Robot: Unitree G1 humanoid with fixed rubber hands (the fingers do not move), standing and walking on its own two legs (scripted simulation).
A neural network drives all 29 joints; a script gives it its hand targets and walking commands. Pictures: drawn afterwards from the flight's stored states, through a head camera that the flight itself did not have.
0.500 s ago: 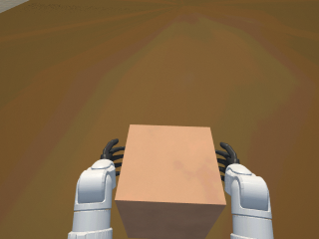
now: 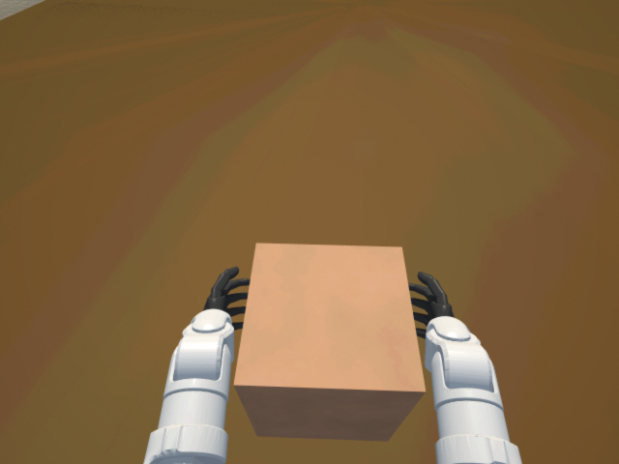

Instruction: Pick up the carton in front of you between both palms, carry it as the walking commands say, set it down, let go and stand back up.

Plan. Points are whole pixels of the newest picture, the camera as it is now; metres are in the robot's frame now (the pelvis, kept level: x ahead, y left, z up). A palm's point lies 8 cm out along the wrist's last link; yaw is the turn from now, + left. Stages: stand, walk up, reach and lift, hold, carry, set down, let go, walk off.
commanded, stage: carry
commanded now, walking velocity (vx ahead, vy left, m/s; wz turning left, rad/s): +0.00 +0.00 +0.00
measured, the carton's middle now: (325, 347) +0.30 +0.00 -0.04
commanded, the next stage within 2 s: hold in 1.06 s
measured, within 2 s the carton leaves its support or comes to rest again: neither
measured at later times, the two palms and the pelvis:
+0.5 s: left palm (218, 340) +0.26 +0.14 +0.04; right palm (452, 348) +0.26 -0.16 +0.04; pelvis -0.03 -0.01 +0.00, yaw +0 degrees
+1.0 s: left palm (225, 344) +0.25 +0.13 +0.04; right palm (460, 353) +0.25 -0.17 +0.04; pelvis -0.03 -0.02 +0.00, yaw +0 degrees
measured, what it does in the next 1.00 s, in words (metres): stands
